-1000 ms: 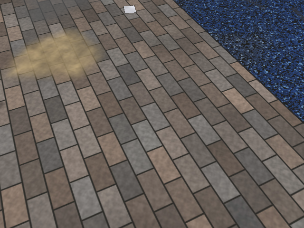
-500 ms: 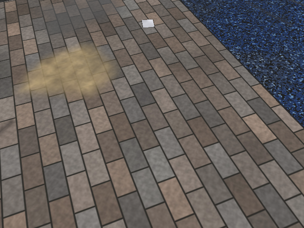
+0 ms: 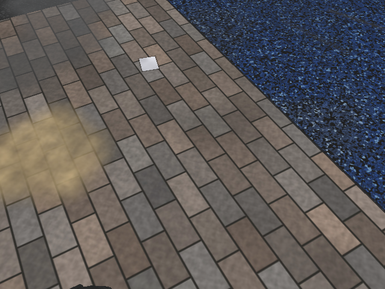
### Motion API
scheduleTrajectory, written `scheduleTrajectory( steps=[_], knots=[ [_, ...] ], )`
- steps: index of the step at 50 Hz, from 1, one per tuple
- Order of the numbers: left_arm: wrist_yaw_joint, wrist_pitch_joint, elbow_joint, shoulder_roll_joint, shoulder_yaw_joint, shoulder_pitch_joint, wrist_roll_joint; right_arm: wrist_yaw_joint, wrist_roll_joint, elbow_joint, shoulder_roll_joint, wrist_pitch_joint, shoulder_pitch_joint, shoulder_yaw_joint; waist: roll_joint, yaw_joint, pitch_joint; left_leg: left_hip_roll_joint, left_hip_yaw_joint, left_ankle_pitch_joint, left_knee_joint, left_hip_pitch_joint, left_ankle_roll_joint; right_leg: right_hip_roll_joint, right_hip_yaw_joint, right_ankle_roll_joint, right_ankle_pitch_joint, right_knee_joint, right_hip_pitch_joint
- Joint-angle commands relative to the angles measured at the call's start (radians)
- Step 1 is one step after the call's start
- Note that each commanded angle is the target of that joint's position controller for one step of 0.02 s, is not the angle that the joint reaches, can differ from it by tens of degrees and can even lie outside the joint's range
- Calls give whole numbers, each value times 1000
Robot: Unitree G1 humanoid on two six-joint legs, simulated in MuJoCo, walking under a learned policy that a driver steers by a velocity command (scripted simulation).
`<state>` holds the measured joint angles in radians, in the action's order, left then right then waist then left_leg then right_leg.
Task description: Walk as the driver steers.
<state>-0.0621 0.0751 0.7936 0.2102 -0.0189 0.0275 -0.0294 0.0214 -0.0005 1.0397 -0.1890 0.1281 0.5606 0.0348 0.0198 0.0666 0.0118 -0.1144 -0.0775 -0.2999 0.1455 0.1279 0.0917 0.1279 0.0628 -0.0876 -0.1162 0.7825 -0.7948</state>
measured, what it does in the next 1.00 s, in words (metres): walks ahead, turning left: right foot, then left foot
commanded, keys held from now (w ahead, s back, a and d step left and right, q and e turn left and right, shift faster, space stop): w+shift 0.56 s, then w+q+shift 0.44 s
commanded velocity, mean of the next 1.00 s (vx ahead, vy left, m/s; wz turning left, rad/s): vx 1.00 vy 0.00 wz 0.24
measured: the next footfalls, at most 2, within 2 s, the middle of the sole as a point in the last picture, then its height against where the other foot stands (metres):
right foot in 0.14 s outside the picture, level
left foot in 0.60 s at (165, 207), level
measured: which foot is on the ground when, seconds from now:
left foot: down 0.00-0.16, up 0.18-0.58, down 0.60-1.00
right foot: up 0.00-0.12, down 0.14-0.62, up 0.64-1.00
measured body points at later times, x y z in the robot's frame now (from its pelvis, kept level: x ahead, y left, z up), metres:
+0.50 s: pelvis +0.49 -0.01 +0.00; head +0.52 +0.00 +0.44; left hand +0.37 +0.23 -0.14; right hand +0.73 -0.21 -0.08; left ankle +0.73 +0.13 -0.68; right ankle +0.32 -0.08 -0.73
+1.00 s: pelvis +0.99 +0.04 -0.01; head +1.02 +0.05 +0.44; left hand +1.23 +0.28 -0.05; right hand +0.95 -0.25 -0.13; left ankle +0.78 +0.08 -0.73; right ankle +1.22 -0.06 -0.71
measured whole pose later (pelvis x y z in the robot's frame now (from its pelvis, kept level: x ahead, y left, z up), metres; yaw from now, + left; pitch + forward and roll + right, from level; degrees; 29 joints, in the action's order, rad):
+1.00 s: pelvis +0.99 +0.04 -0.01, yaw +16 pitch +3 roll +0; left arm -0.03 0.09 0.64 0.24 0.03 -0.10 -0.03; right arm 0.02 -0.01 0.95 -0.27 0.09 0.54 0.07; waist 0.00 0.16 0.03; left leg -0.10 0.22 -0.40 0.25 0.14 0.11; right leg 0.06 -0.04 0.00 -0.04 0.51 -0.62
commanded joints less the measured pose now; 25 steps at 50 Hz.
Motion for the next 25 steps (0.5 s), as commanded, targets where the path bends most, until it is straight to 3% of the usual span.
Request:
scheduleTrajectory(
  steps=[1,3,4,5,6,7,8,9,10,11,12,13,14,16,19,20,22,24,25],
  knots=[
    [-2,10,-80,35,8,-135,12,-13,-7,-55,-137,26,-10,11,-32,-27,168,250,67,660,-174,-197,60,-72,78,-26,-97,-182,214],
    [10,12,-83,66,-1,-122,10,-22,6,-48,-178,18,2,13,-75,-46,102,272,42,1058,-54,-17,41,-144,108,-50,-6,-232,260],
    [18,12,-75,88,-9,-76,9,-32,18,-44,-202,8,3,17,-114,-78,48,291,39,1249,53,49,32,-184,112,-62,77,-234,311],
    [29,12,-48,121,-22,43,10,-43,33,-37,-225,-7,-4,23,-145,-141,-23,308,40,1357,222,77,27,-210,94,-78,150,-237,423],
    [44,12,10,159,-41,234,11,-52,45,-40,-246,-23,-33,30,-161,-227,-122,316,33,1351,456,53,31,-219,73,-97,214,-252,603],
    [61,8,67,202,-63,427,-2,-53,46,-54,-241,-30,-83,32,-145,-319,-203,286,19,1153,742,-106,36,-153,16,-123,277,-263,844],
    [77,5,82,288,-89,531,-32,-34,29,-95,-114,-22,-60,7,44,-284,-306,167,19,498,1146,-443,37,108,-312,-180,571,-233,1119],
    [55,5,88,284,-96,490,-30,-14,-30,-118,-66,-1,29,-2,257,-183,-410,17,150,-147,1409,-768,22,278,-881,-294,729,-445,1283],
    [42,10,88,213,-89,391,-13,-26,-20,-148,-140,3,-115,9,99,-176,-244,110,182,-35,1385,-879,55,210,-774,-242,720,-510,1167],
    [37,20,96,148,-75,341,-5,-24,-13,-173,-143,7,-208,9,0,-159,-122,147,169,41,1319,-876,57,184,-618,-218,600,-535,998],
    [36,28,107,101,-64,310,-14,-18,0,-179,-119,2,-238,4,-76,-116,-50,181,172,58,1255,-833,55,146,-517,-189,512,-564,855],
    [41,35,122,71,-51,306,-12,-8,23,-189,-94,-13,-239,-1,-76,-72,-10,203,177,61,1213,-789,45,101,-436,-157,472,-586,742],
    [46,41,139,59,-43,313,-5,7,38,-191,-65,-30,-217,-9,-35,-37,8,222,173,57,1171,-757,27,81,-388,-147,479,-617,664],
    [48,59,164,75,-42,345,17,23,50,-225,-51,-50,-285,-16,-12,-21,80,259,143,70,1103,-816,-5,53,-312,-141,431,-677,594],
    [38,74,165,105,-43,382,23,33,50,-310,-78,-49,-487,-26,-15,-50,156,270,57,255,851,-852,-29,-17,-167,-130,191,-744,538],
    [35,78,164,100,-40,388,29,38,45,-325,-76,-44,-531,-31,-24,-57,163,256,29,343,728,-791,-28,-49,-115,-112,98,-748,512],
    [38,89,174,132,-43,436,43,49,28,-348,-62,-37,-608,-44,-14,-86,161,212,-29,492,549,-641,-8,-34,-88,-96,-52,-816,508],
    [43,89,191,163,-44,477,42,43,20,-358,-86,-37,-646,-42,4,-101,156,182,-45,535,451,-640,15,-5,-63,-81,-241,-819,676],
    [46,84,194,177,-44,483,37,37,23,-361,-106,-36,-648,-37,17,-96,137,158,-54,509,415,-638,28,6,-46,-73,-388,-779,774]
  ],
)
